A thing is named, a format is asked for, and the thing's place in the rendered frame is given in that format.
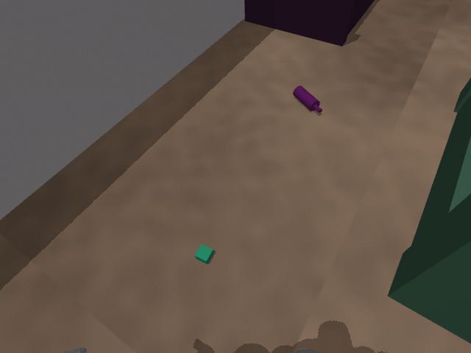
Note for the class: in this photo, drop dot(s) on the sofa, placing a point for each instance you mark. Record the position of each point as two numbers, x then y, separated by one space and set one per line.
433 277

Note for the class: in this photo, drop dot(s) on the armchair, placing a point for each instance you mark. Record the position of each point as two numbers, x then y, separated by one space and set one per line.
326 20

